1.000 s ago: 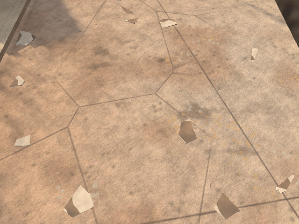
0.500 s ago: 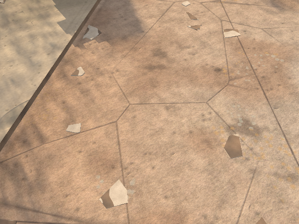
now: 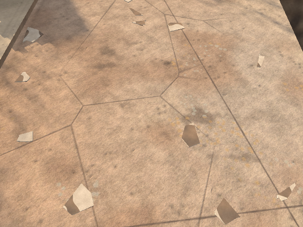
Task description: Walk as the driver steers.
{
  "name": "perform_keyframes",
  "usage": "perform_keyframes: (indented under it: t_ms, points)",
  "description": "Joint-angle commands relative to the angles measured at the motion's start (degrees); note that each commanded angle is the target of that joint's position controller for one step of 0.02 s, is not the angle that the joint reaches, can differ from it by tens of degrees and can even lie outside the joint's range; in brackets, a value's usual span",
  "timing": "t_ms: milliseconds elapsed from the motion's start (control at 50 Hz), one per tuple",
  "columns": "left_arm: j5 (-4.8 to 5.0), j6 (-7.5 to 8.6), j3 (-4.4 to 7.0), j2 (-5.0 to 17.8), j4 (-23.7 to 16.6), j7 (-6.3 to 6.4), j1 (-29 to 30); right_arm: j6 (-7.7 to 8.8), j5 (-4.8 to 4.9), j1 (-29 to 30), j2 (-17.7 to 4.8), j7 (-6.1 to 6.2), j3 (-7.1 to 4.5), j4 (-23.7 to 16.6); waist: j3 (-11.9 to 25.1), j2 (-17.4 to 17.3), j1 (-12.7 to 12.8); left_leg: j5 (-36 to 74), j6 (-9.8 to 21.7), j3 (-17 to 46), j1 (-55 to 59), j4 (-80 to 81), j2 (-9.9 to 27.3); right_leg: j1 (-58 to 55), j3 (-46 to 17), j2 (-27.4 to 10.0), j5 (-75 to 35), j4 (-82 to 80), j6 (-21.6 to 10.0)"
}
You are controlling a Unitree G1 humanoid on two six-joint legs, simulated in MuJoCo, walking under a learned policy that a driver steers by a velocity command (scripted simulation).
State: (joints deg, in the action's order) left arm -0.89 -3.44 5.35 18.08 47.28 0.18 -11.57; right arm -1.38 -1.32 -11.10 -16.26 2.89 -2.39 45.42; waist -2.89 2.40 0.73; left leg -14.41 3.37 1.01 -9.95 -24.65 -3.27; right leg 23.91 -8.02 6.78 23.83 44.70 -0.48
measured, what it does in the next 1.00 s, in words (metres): steps on the spot: right foot, then left foot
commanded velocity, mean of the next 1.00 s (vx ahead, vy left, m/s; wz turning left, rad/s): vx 0.00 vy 0.00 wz -0.04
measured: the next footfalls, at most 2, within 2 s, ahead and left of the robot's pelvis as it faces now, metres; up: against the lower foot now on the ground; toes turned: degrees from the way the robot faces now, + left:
right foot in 0.38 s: -0.01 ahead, -0.12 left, +0.00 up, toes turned -14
left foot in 0.94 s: -0.01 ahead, +0.07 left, +0.00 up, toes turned +3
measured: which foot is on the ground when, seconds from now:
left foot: down 0.00-0.38, up 0.40-0.92, down 0.94-1.00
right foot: up 0.00-0.36, down 0.38-0.92, up 0.94-1.00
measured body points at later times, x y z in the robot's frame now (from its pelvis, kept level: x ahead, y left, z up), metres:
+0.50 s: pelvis -0.02 -0.04 +0.00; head +0.00 -0.08 +0.45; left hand +0.18 +0.17 -0.10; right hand -0.02 -0.32 -0.15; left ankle -0.02 +0.10 -0.70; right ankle -0.05 -0.11 -0.74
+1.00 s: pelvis -0.04 -0.01 -0.01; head -0.01 +0.02 +0.44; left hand +0.05 +0.28 -0.15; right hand +0.08 -0.28 -0.11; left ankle -0.05 +0.07 -0.74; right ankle -0.06 -0.12 -0.70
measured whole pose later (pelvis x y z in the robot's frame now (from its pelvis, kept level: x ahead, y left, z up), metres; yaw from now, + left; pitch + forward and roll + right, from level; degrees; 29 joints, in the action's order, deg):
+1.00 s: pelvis -0.04 -0.01 -0.01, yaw +2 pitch -1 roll -1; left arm -1.4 -3.3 3.3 17.7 48.1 1.5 -10.1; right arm -2.2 -0.7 -11.2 -15.4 -1.1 -3.2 45.3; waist -5.0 2.8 0.4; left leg -18.0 4.2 -1.6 -13.8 -32.8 -2.3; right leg 20.4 5.7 -2.1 29.0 50.5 0.1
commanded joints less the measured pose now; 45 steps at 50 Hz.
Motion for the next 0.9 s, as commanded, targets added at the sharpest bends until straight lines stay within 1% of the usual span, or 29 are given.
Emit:
perform_keyframes:
  t_ms: [20, 40, 60, 80, 120, 160, 220, 260, 320, 340, 360, 380, 400, 420, 440, 460, 480, 500, 540, 560, 580, 640, 680, 740, 800, 860, 880, 900]
  points:
    - [-0.63, -0.07, 1.79, 6.39, -1.62, -0.41, -2.82, 0.90, -0.17, 5.33, -5.39, -0.17, -0.68, -5.23, 0.04, -7.42, 2.53, 17.66, 7.92, 11.19, -1.37, 10.09, 17.24, 4.44, 2.11, -2.58, 1.42, 19.09, 0.85]
    - [-0.58, -0.40, 1.66, 6.07, -1.33, -1.03, -3.33, 1.08, -0.17, 4.95, -5.76, 0.08, -0.67, -5.34, 0.74, -9.58, 2.24, 21.55, 7.18, 8.33, 1.03, 8.95, 15.67, 5.67, 3.01, -2.70, 0.18, 20.25, 1.53]
    - [-0.42, -0.54, 1.38, 5.72, -1.39, -1.53, -2.85, 1.15, -0.18, 3.43, -6.13, 0.11, -0.73, -4.98, 1.13, -9.91, 1.31, 25.58, 7.08, 6.41, 3.38, 7.82, 14.88, 6.59, 3.92, -2.93, -0.12, 19.48, 2.33]
    - [-0.23, -0.63, 1.12, 5.34, -1.84, -1.88, -1.49, 1.13, -0.19, 1.38, -6.57, 0.06, -0.90, -4.43, 1.45, -9.73, 0.12, 27.90, 7.39, 5.54, 5.75, 7.02, 14.97, 7.46, 4.72, -3.19, -0.27, 18.20, 2.98]
    - [0.01, -0.80, 0.62, 4.63, -3.17, -2.31, 1.42, 1.10, -0.05, -2.18, -7.50, 0.00, -1.32, -3.36, 1.91, -9.61, -1.97, 29.85, 8.45, 5.37, 10.20, 6.05, 16.59, 8.87, 5.66, -4.02, 0.13, 14.54, 3.79]
    - [0.14, -1.04, 0.20, 4.08, -4.19, -2.62, 3.13, 1.06, -0.12, -3.73, -8.26, -0.20, -1.69, -2.77, 2.15, -10.29, -2.98, 30.01, 9.04, 4.86, 11.78, 5.52, 17.93, 8.06, 6.59, -4.82, 1.07, 10.64, 3.86]
    - [0.47, -1.19, -0.42, 3.21, -5.56, -2.96, 4.57, 1.12, -0.32, -3.36, -9.03, -0.86, -2.07, -2.66, 2.34, -11.28, -3.24, 30.10, 8.82, 2.43, 9.48, 4.40, 18.68, 2.81, 8.98, -5.68, 2.00, 3.91, 2.79]
    - [0.81, -1.13, -0.62, 3.06, -6.26, -2.95, 4.53, 1.09, -0.41, -2.69, -9.75, -1.37, -2.41, -2.59, 2.94, -12.19, -2.98, 31.54, 8.36, 0.90, 7.40, 3.03, 18.98, -1.48, 10.84, -5.46, 2.44, -0.09, 1.68]
    - [0.99, -0.73, -0.75, 2.92, -6.88, -2.75, 3.51, 0.85, -0.09, -2.17, -10.52, -1.87, -2.84, -2.24, 3.83, -12.59, -2.23, 30.79, 7.04, 0.05, 5.69, -0.47, 19.48, -6.87, 12.25, -4.77, 0.60, -8.50, -0.12]
    - [0.60, -0.32, -0.85, 2.48, -6.41, -2.45, 1.66, 0.67, 0.36, -1.38, -10.49, -1.93, -2.84, -2.04, 4.22, -11.28, -0.55, 27.81, 5.43, -1.29, 3.55, -3.49, 18.51, -11.20, 12.43, -4.15, -4.68, -15.73, -0.98]
    - [-0.22, 0.43, -0.77, 3.37, -5.88, -1.85, -0.22, 0.53, 0.54, -2.22, -9.97, -2.00, -2.74, -1.49, 4.89, -7.57, 0.93, 21.61, 2.42, -3.22, -0.63, -8.26, 17.00, -17.31, 9.66, -4.75, -13.14, -24.74, -1.82]
    - [-1.32, 1.48, 0.01, 8.26, -5.94, -1.09, -2.30, 0.26, 0.20, -4.40, -6.07, -2.32, -1.66, -2.36, 7.31, 5.77, 0.62, 3.18, -1.45, -7.33, -11.60, -20.85, 12.09, -27.07, -7.05, -17.65, -21.33, -30.51, -4.19]
    - [-0.14, 1.93, 0.54, 12.28, -6.16, -0.73, -2.57, -0.58, 0.40, -2.29, -1.94, -1.84, -0.22, -4.49, 7.02, 12.89, 1.15, -21.25, -3.29, -6.23, -17.20, -26.24, 4.01, -22.58, -17.67, -30.19, -41.57, -28.66, -13.37]
    - [0.42, 2.25, -0.79, 6.97, -5.14, -0.40, -3.16, -1.51, 0.37, -1.08, -4.65, -1.50, -0.67, -3.04, 7.16, 4.61, 2.14, -20.32, -3.48, -0.32, -13.79, -29.91, 6.65, -20.39, -12.27, -28.15, -40.71, -27.76, -15.65]
    - [0.10, 2.44, -2.60, 2.48, -5.18, 0.00, 1.20, -1.86, 1.14, -1.64, -3.93, -1.95, -0.55, -1.76, 4.13, 3.57, -0.21, -16.91, -3.41, 1.08, -12.36, -29.18, 6.84, -17.32, -6.90, -24.72, -37.21, -28.78, -14.19]
    - [-0.52, 2.37, -3.68, 0.04, -5.28, 0.49, 5.30, -1.76, 1.44, -3.12, -4.02, -2.36, -0.54, -0.05, 2.16, 3.14, -1.97, -13.15, -3.56, 2.04, -10.60, -25.96, 7.06, -15.63, -2.69, -21.20, -33.06, -30.08, -11.20]
    - [-0.52, 2.65, -4.00, 0.18, -4.93, 1.20, 6.47, -1.80, 0.73, -4.26, -4.82, -2.64, -0.86, 1.27, 1.40, 5.08, -2.34, -10.32, -3.75, 1.70, -9.52, -24.70, 6.20, -15.94, 0.16, -19.17, -34.95, -30.10, -9.49]
    - [-0.58, 2.76, -3.95, 1.14, -4.29, 1.59, 6.02, -1.79, 0.33, -6.13, -5.38, -2.84, -1.06, 2.71, 1.99, 5.74, -2.23, -9.20, -4.09, 2.07, -8.60, -25.14, 4.67, -16.98, 2.73, -17.98, -38.92, -29.11, -8.92]
    - [-0.04, 2.66, -3.30, 3.83, -3.31, 1.87, 4.19, -1.79, 0.56, -6.67, -6.23, -3.04, -1.58, 3.50, 2.73, 3.85, -1.59, -9.29, -4.54, 2.24, -10.01, -27.69, 3.02, -19.42, 4.14, -19.01, -42.05, -27.50, -9.29]
    - [0.21, 2.51, -3.04, 4.48, -3.05, 1.92, 3.68, -1.88, 0.72, -6.40, -6.10, -3.05, -1.70, 3.55, 2.54, 3.31, -1.29, -9.59, -4.85, 2.01, -11.24, -28.83, 2.92, -20.03, 4.15, -19.82, -40.78, -27.47, -9.77]
    - [0.28, 2.33, -2.85, 4.69, -2.93, 1.98, 3.40, -2.01, 0.76, -5.93, -5.88, -3.02, -1.79, 3.51, 1.98, 3.24, -0.92, -9.93, -5.16, 1.59, -12.54, -29.85, 3.02, -20.20, 4.04, -20.46, -38.37, -27.73, -10.32]
    - [-0.08, 2.03, -2.59, 4.02, -2.55, 2.23, 2.67, -2.44, 0.55, -4.15, -5.25, -3.13, -2.06, 2.89, 0.26, 3.59, 0.00, -10.60, -5.69, 0.50, -15.73, -30.93, 3.68, -20.08, 3.66, -21.75, -30.77, -28.72, -11.95]
    - [-0.27, 2.15, -2.36, 3.77, -2.20, 2.38, 2.17, -2.55, 0.44, -3.28, -4.58, -3.36, -2.09, 2.30, 0.08, 3.43, 0.24, -11.02, -5.66, -0.20, -16.69, -29.88, 4.11, -20.57, 3.72, -22.38, -28.45, -28.73, -12.79]
    - [-0.52, 2.48, -1.96, 3.88, -1.81, 2.34, 1.81, -2.60, 0.35, -2.24, -3.39, -3.78, -1.89, 1.16, 0.95, 3.37, 0.30, -11.89, -4.99, -1.48, -15.75, -26.35, 4.70, -20.87, 4.59, -23.27, -28.34, -27.73, -13.53]
    - [-0.82, 2.68, -1.46, 4.74, -1.76, 1.87, 2.08, -2.61, 0.63, -1.74, -2.92, -4.21, -1.74, -0.15, 2.48, 4.12, 0.02, -12.49, -3.74, -3.18, -12.14, -21.98, 4.67, -19.61, 6.06, -24.15, -31.48, -25.90, -13.55]
    - [-0.91, 2.61, -0.89, 6.14, -1.88, 1.39, 2.39, -2.39, 1.06, -1.97, -3.06, -4.59, -1.79, -1.34, 4.03, 4.96, -0.42, -11.96, -2.22, -4.78, -8.21, -16.72, 4.07, -18.69, 7.29, -25.02, -33.78, -23.04, -12.29]
    - [-0.77, 2.47, -0.69, 6.65, -1.95, 1.28, 2.78, -2.18, 1.11, -2.57, -2.91, -4.70, -1.77, -1.53, 4.41, 4.66, -1.09, -9.95, -1.60, -5.40, -5.98, -13.11, 3.68, -17.84, 8.25, -24.84, -32.87, -21.33, -11.14]
    - [-0.53, 2.23, -0.50, 7.05, -1.95, 1.20, 3.22, -1.74, 1.04, -3.75, -2.75, -4.73, -1.73, -1.48, 4.70, 3.70, -2.34, -5.08, -0.86, -5.80, -2.12, -6.81, 3.05, -15.65, 10.15, -24.00, -29.54, -18.40, -9.00]
Velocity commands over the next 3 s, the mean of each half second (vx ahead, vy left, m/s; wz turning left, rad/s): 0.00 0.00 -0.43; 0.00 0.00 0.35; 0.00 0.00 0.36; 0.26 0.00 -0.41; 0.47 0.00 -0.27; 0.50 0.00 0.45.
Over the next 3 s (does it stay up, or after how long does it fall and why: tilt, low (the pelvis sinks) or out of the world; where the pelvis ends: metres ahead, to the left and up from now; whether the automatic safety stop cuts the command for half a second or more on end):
stays up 0.60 -0.06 0.00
